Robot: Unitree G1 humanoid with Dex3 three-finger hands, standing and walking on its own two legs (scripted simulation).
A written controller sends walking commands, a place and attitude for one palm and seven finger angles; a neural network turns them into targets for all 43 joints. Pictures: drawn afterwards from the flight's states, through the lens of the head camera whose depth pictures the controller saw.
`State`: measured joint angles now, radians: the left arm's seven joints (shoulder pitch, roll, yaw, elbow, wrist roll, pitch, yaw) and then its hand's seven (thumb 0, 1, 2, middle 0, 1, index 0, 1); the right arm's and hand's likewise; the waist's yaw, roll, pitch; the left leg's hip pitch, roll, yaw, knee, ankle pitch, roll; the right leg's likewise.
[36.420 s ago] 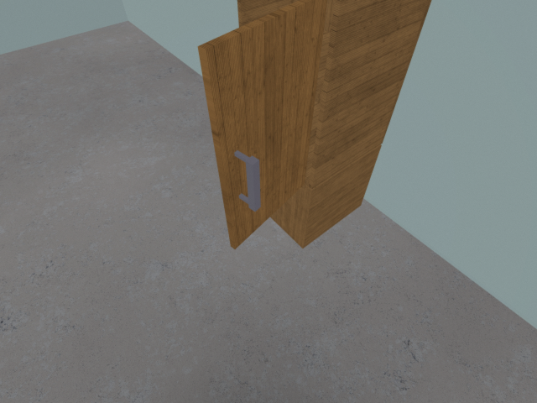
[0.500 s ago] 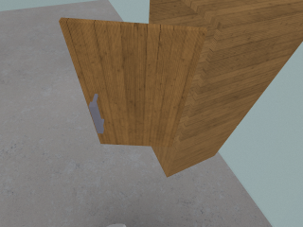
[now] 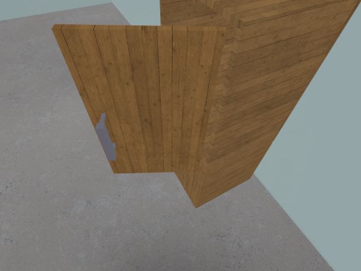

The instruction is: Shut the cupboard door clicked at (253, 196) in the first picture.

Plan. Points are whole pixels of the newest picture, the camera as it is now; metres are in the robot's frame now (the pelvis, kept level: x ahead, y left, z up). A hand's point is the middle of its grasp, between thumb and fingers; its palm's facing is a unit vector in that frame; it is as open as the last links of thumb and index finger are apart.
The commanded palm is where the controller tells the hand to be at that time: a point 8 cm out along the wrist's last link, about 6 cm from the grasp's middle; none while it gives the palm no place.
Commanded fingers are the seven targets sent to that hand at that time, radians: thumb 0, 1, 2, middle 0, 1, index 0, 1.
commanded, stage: come to a stop and stand still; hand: left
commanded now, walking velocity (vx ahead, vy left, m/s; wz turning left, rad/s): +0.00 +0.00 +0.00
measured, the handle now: (107, 137) +0.47 +0.25 -0.06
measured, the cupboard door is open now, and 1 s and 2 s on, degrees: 64 64 64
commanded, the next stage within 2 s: look again from close up in 0.40 s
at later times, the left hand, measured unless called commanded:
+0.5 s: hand out of the picture -0.02 +0.22 -0.16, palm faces -0.03 -0.97 -0.24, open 7.3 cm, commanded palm none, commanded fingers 0.00 0.90 0.90 -0.20 -0.30 -0.20 -0.30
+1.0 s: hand out of the picture +0.01 +0.19 -0.16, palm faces -0.02 -0.98 -0.21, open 7.3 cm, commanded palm none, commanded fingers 0.00 0.90 0.90 -0.20 -0.30 -0.20 -0.30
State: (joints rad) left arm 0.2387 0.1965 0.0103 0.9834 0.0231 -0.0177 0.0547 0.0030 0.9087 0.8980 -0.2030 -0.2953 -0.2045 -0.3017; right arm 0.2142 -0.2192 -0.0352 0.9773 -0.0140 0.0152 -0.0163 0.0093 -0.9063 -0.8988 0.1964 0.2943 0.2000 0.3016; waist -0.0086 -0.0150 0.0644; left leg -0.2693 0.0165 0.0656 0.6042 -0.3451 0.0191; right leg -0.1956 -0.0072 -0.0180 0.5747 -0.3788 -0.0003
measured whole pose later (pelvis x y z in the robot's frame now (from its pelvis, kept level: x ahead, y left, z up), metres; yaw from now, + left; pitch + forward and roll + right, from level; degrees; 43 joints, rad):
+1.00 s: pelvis -0.01 +0.01 +0.01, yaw -1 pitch +0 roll +1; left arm 0.24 0.18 -0.02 1.11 0.02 -0.01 0.03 0.00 0.91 0.90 -0.20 -0.30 -0.20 -0.30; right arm 0.21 -0.18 0.01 1.11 -0.01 -0.03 -0.02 0.01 -0.90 -0.90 0.20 0.29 0.20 0.30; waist 0.01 -0.01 0.03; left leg -0.19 -0.02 0.09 0.43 -0.24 0.04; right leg -0.18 -0.02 0.00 0.47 -0.28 0.01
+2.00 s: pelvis -0.07 -0.01 -0.11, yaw +1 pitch +18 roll -2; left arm 0.41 0.20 0.18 0.02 -0.29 -0.46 -0.22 0.02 0.90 0.90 -0.83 -0.98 -0.83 -0.99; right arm 0.27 -0.22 -0.02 0.58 0.01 -0.22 -0.06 0.02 -0.90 -0.90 0.20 0.30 0.21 0.30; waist 0.00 0.04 -0.17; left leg -1.08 0.03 -0.01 1.29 -0.52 0.02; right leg -1.01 -0.01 -0.09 1.26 -0.56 -0.03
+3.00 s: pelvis -0.06 -0.01 -0.11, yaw +2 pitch +18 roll -3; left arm 0.39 0.21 0.14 0.00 -0.27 -0.44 -0.20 0.02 0.90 0.90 -1.30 -1.50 -1.30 -1.50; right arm 0.24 -0.24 0.00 0.50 0.00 -0.14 -0.05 0.02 -0.90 -0.90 0.20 0.30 0.21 0.30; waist 0.00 0.03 -0.18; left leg -1.08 0.03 -0.02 1.31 -0.54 0.01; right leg -1.01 0.00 -0.10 1.27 -0.58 -0.03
